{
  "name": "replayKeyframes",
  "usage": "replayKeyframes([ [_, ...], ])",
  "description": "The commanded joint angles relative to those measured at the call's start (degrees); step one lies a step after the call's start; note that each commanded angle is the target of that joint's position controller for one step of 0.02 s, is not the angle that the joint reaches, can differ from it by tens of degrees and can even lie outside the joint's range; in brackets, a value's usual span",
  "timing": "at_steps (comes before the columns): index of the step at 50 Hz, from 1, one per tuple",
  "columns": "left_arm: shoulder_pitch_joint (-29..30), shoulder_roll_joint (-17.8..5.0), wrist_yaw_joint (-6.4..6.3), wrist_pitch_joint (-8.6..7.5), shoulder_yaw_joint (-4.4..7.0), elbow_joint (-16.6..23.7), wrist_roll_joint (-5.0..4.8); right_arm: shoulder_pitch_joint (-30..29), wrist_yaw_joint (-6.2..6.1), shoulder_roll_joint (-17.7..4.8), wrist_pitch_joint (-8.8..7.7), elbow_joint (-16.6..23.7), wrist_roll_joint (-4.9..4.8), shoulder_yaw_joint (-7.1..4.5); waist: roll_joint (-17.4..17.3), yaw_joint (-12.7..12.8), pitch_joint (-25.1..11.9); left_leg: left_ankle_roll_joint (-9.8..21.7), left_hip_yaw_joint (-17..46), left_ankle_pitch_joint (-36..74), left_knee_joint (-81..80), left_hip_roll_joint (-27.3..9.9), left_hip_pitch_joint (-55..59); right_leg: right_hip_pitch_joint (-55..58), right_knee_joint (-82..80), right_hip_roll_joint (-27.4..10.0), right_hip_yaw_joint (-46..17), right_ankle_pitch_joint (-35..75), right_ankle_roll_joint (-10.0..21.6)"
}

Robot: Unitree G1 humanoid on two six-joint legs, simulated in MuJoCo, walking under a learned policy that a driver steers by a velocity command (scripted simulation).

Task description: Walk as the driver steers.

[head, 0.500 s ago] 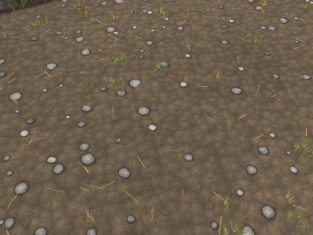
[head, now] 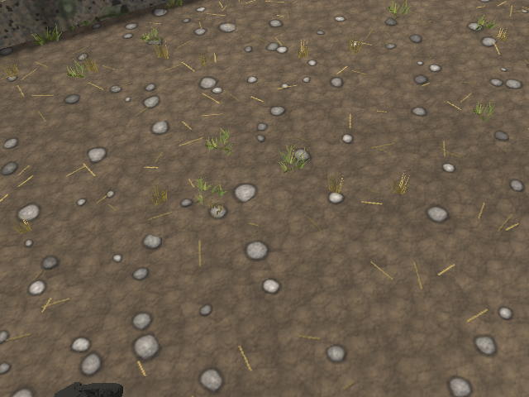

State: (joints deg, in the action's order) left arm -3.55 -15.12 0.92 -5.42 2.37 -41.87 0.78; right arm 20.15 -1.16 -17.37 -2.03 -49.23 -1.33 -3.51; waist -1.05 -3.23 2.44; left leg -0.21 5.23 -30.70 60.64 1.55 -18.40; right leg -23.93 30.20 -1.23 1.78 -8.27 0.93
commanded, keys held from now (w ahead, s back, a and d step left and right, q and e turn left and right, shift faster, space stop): q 0.46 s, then no key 0.54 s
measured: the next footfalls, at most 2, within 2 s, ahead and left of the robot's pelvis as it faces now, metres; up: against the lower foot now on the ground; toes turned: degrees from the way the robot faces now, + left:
left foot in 0.36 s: +0.18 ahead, +0.15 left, +0.00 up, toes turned +17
right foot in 0.78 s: +0.23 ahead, -0.09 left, +0.00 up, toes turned +22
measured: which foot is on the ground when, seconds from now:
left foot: up 0.00-0.34, down 0.36-1.00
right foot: down 0.00-0.38, up 0.40-0.76, down 0.78-1.00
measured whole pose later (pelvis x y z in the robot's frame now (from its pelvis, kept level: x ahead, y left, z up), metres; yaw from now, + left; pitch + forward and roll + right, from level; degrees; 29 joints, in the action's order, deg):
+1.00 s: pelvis +0.15 +0.01 +0.01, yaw +22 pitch -1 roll +0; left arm -9.2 -13.9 -0.3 -1.6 1.3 -51.8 0.8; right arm 9.7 -1.0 -14.6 1.8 -44.6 1.1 -2.6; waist -0.9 -0.1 1.6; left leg -0.2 4.5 -12.1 28.2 2.1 -14.9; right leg -11.5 29.0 -0.4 0.1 -16.5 -0.1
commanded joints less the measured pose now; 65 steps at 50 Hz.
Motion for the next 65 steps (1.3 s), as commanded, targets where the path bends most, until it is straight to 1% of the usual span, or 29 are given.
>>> replayKeyframes([
  [1, -5.6, -6.3, -0.33, 0.4, 1.97, 0.7, 0.04, 0.4, -0.65, -6.6, 0.95, 4.9, 0.17, -2.32, 6.6, 3.3, -8.1, -1.5, 0.4, 3.5, 8.6, -6.1, -18.1, 21.2, -9.7, -17.2, -14.0, 29.5, 9.7],
  [3, -2.6, -6.3, -0.43, 0.27, 2.13, 0.2, 0.78, 1.2, -0.58, -4.2, 2.86, 5.4, -0.2, -2.27, 9.0, 1.4, -6.1, -2.4, -1.6, 7.3, 6.3, -6.6, -12.9, 13.4, -13.6, -14.9, -7.3, 28.5, 10.3],
  [4, -1.7, -7.0, -0.72, 0.26, 2.39, -0.2, 0.83, 0.3, -0.61, -3.3, 3.44, 6.4, -0.17, -2.18, 9.1, 1.0, -5.3, -2.9, -2.1, 8.9, 4.0, -6.7, -13.0, 12.2, -15.0, -15.2, -5.4, 28.2, 11.0],
  [7, -1.0, -8.8, -1.79, 0.81, 3.15, -1.1, 0.22, -3.2, -0.11, -2.5, 3.93, 9.2, 0.46, -1.88, 7.4, 1.5, -5.7, -2.9, -2.9, 16.0, -5.3, -7.4, -12.4, 13.3, -16.5, -15.9, -1.1, 27.6, 11.7],
  [10, -0.4, -9.9, -2.39, 1.9, 3.48, -1.7, -0.4, -6.6, 1.15, -2.7, 3.95, 11.0, 0.58, -1.86, 6.7, 2.5, -6.3, -1.9, -4.8, 22.1, -13.5, -7.0, -8.7, 14.5, -16.4, -15.6, 3.2, 25.3, 11.0],
  [14, -1.5, -12.0, -1.91, 3.29, 4.21, -2.9, -1.84, -10.8, 2.53, -4.4, 5.01, 14.0, 0.69, -2.59, 6.7, 3.6, -5.0, 0.1, -6.7, 18.5, -20.3, -5.9, -7.3, 18.3, -12.6, -17.4, 4.1, 21.2, 9.5],
  [16, -1.0, -12.6, -1.79, 3.89, 4.49, -3.1, -2.66, -10.7, 2.96, -4.9, 5.42, 14.8, 0.69, -3.03, 6.7, 2.7, -4.7, 1.8, -8.0, 17.9, -25.7, -4.8, -5.1, 19.6, -8.4, -17.8, 4.4, 20.4, 7.6],
  [17, -1.0, -12.1, -1.81, 4.17, 4.44, -3.4, -3.05, -9.1, 2.86, -5.4, 5.38, 14.5, 0.81, -3.43, 5.9, 1.6, -5.2, 3.1, -9.0, 21.7, -30.7, -3.3, -1.0, 18.8, -3.9, -16.4, 5.9, 20.2, 5.7],
  [18, -4.2, -10.6, -1.56, 4.26, 4.17, -4.6, -2.58, -5.7, 2.08, -8.2, 5.2, 13.8, 1.14, -4.61, 1.7, 0.6, -7.4, 5.3, -6.9, 31.9, -35.5, -2.5, 7.0, 16.0, 4.6, -12.8, 8.2, 18.1, 2.3],
  [19, -5.1, -8.1, -1.25, 4.06, 3.31, -3.2, -0.1, -1.8, 0.63, -15.8, 5.0, 14.1, 1.45, -6.56, -12.6, 0.9, -10.7, 10.9, 9.8, 59.9, -35.6, -14.6, 19.6, 2.5, 22.0, -6.7, 11.6, -2.0, -2.7],
  [20, -3.5, -6.5, -1.35, 4.18, 2.49, -0.8, 0.95, -3.5, 0.74, -16.8, 4.32, 15.6, 2.71, -6.01, -17.9, 1.3, -15.4, 23.4, 26.8, 59.3, -37.8, -24.3, 24.0, -11.0, 36.5, 1.8, 4.1, -32.3, -5.5],
  [21, -1.0, -9.4, -1.24, 4.47, 3.31, -1.5, -0.05, -4.0, 1.58, -13.1, 3.16, 15.9, 2.17, -4.95, -8.0, -0.8, -16.2, 22.5, 23.1, 55.0, -39.4, -22.5, 21.7, -12.4, 41.5, 0.2, -3.8, -31.4, -4.8],
  [22, 0.2, -9.1, -1.43, 4.65, 3.31, -1.0, -1.36, -6.3, 1.55, -11.8, 2.3, 15.7, 1.76, -4.47, -6.0, 0.6, -12.9, 19.4, 17.8, 50.0, -39.6, -19.5, 18.5, -13.4, 41.3, -0.7, -4.6, -26.8, -3.8],
  [23, -0.5, -8.7, -2.06, 4.88, 3.37, -1.9, -1.12, -8.9, 1.31, -10.7, 2.06, 15.7, 1.01, -4.27, -2.7, 2.1, -10.4, 16.1, 14.6, 43.8, -40.0, -16.5, 15.5, -13.6, 37.9, -1.8, -5.0, -22.4, -3.6],
  [24, -0.8, -9.7, -2.67, 5.2, 3.74, -2.3, -0.55, -11.5, 0.78, -9.2, 2.29, 16.1, 0.58, -3.7, -3.3, 3.1, -9.4, 14.5, 12.7, 40.6, -40.7, -15.3, 12.9, -12.4, 34.9, -2.5, -5.2, -19.1, -3.8],
  [26, -2.8, -9.1, -2.69, 5.61, 3.71, -3.3, -0.62, -13.1, 0.15, -8.4, 2.59, 16.6, 1.64, -3.11, -5.6, 4.4, -10.1, 14.3, 10.3, 41.4, -41.4, -13.6, 8.7, -7.1, 33.4, -1.3, -4.2, -15.4, -4.6],
  [30, -2.5, -6.6, -2.72, 5.86, 2.62, -3.6, -0.84, -12.8, -0.45, -8.2, 2.58, 15.6, 1.75, -2.88, -6.0, 3.4, -10.3, 14.1, 8.9, 36.8, -41.4, -12.5, 7.6, -2.3, 21.5, -1.2, -4.0, -12.9, -5.6],
  [35, -2.3, -7.4, -1.97, 5.75, 2.43, -3.8, -1.13, -13.1, 0.06, -7.4, 3.04, 13.7, 2.15, -2.06, -7.5, 2.1, -7.8, 13.4, 11.6, 25.9, -41.4, -12.7, 4.6, 4.4, 10.5, -0.8, -3.2, -11.8, -4.7],
  [37, -4.7, -6.4, -1.33, 5.26, 2.16, -4.8, -0.85, -14.4, 0.25, -6.0, 3.21, 13.0, 1.59, -1.24, -6.5, 4.1, -6.9, 11.3, 11.2, 23.7, -39.3, -11.2, 2.9, 10.4, -0.7, 0.0, -1.6, -5.2, -3.2],
  [38, -5.6, -6.3, -1.0, 4.99, 1.95, -5.1, -0.18, -12.8, 0.31, -4.7, 3.11, 12.0, 1.49, -0.69, -5.0, 4.6, -6.6, 8.7, 10.5, 21.9, -38.3, -9.5, 1.3, 14.5, -7.3, -0.7, -2.4, 1.0, -2.0],
  [39, -6.7, -9.1, -1.04, 4.76, 2.25, -5.0, 0.87, -10.8, 0.32, -3.1, 2.78, 11.4, 2.14, -0.14, 0.2, 3.4, -7.0, 5.3, 7.7, 18.0, -33.7, -6.1, -1.0, 17.9, -9.6, -6.9, -9.1, 7.0, 0.3],
  [40, -3.6, -12.1, -1.28, 4.73, 2.55, -4.9, 0.9, -8.0, 0.59, -1.9, 2.39, 11.6, 2.6, -0.07, 9.8, -1.2, -5.9, 2.2, 1.2, 11.7, -30.9, 0.1, -1.5, 14.3, -9.5, -12.3, -14.1, 9.0, 5.1],
  [41, -0.9, -8.8, -1.1, 4.56, 1.79, -4.7, 0.83, -10.3, 0.42, -3.0, 2.39, 11.6, 3.11, -0.15, 12.1, -0.3, -5.2, 0.7, 0.1, 12.4, -32.1, -0.9, 4.1, 7.2, -12.1, -13.1, -16.0, -0.8, 7.6],
  [42, 0.4, -6.8, -0.92, 4.18, 1.18, -4.3, 0.88, -12.3, 0.27, -4.5, 2.55, 11.2, 2.98, -0.6, 10.5, 0.5, -3.8, 0.6, 0.5, 16.1, -32.9, -1.3, 6.3, 6.0, -12.5, -9.9, -13.5, -7.1, 5.4],
  [44, -1.2, -7.6, -0.83, 3.33, 1.08, -5.3, 0.6, -13.9, -0.14, -4.5, 3.38, 10.7, 2.77, -0.76, 9.7, 2.0, -3.2, 1.2, 1.3, 20.5, -33.3, -1.8, 8.2, 5.4, -12.0, -6.7, -10.2, -9.4, 1.8],
  [46, -2.8, -7.5, -1.14, 2.86, 0.84, -6.3, 0.17, -12.9, -0.06, -4.1, 3.49, 9.7, 2.53, -0.73, 7.0, 2.3, -2.6, 1.8, 2.0, 22.3, -34.4, -2.3, 8.1, 6.6, -10.7, -5.2, -8.3, -8.4, 0.7],
  [49, -4.4, -7.1, -1.66, 3.08, 0.53, -7.2, -0.14, -12.5, -0.06, -3.4, 2.9, 8.0, 2.35, -0.74, 3.3, 3.4, -2.8, 1.7, 2.3, 25.1, -35.1, -2.6, 7.2, 9.1, -8.9, -4.1, -6.9, -5.9, 0.8],
  [54, -4.6, -6.5, -1.75, 3.61, 0.13, -8.6, -0.22, -11.6, -0.26, -3.1, 2.47, 5.2, 2.05, -0.89, 0.4, 3.9, -3.5, 1.3, 2.6, 28.5, -35.4, -2.9, 7.9, 11.1, -7.7, -3.0, -5.6, -2.8, 1.0],
  [65, -4.7, -6.1, -1.51, 4.03, -0.39, -12.4, -0.39, -10.9, -1.07, -3.8, 2.44, -1.2, 1.69, -0.83, 0.8, 3.7, -3.1, 1.2, 2.3, 31.1, -36.0, -3.2, 10.1, 12.2, -8.5, -1.7, -4.4, 0.2, 0.7],
])
Velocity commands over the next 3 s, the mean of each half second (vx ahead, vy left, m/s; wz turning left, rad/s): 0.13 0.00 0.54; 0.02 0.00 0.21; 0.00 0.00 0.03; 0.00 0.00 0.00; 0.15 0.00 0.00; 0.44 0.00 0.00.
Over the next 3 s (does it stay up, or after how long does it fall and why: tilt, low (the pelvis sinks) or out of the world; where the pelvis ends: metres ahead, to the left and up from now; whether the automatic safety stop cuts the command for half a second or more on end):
stays up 0.46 0.14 -0.02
